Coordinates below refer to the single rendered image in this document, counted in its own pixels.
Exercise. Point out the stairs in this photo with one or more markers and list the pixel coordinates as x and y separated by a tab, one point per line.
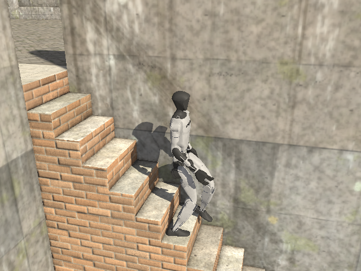
105	209

